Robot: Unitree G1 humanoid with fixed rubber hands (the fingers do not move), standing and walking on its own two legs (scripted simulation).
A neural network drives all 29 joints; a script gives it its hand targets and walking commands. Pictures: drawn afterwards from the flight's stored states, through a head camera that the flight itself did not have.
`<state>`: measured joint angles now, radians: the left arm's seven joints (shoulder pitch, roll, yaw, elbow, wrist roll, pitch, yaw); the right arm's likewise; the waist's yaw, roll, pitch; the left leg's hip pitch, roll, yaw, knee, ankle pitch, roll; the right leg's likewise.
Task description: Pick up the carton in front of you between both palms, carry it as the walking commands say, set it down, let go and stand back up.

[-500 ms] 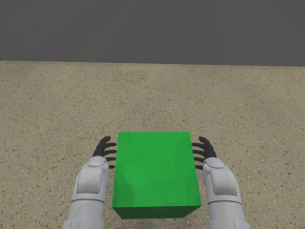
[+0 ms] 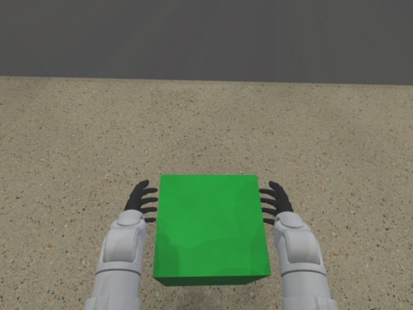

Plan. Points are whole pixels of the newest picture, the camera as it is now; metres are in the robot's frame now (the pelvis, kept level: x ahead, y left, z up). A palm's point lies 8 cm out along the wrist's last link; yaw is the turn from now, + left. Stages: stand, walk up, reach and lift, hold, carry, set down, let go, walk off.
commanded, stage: hold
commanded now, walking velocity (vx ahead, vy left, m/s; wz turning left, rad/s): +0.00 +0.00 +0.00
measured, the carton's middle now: (207, 235) +0.30 +0.00 -0.09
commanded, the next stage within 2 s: set down in 0.54 s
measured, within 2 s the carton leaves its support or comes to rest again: neither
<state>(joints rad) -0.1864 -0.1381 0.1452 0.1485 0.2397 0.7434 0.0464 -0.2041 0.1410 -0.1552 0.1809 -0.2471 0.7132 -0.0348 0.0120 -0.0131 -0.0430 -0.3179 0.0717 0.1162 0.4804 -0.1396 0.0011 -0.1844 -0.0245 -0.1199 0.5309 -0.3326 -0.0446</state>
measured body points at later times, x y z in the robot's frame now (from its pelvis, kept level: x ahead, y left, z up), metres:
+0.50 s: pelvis -0.01 +0.04 +0.01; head -0.05 +0.07 +0.46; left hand +0.31 +0.14 +0.04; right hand +0.26 -0.16 +0.04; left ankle +0.07 +0.15 -0.73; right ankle -0.03 -0.09 -0.73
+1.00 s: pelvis -0.02 +0.05 -0.02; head +0.09 +0.05 +0.42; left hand +0.36 +0.15 -0.06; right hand +0.31 -0.14 -0.05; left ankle +0.07 +0.15 -0.73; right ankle -0.03 -0.09 -0.73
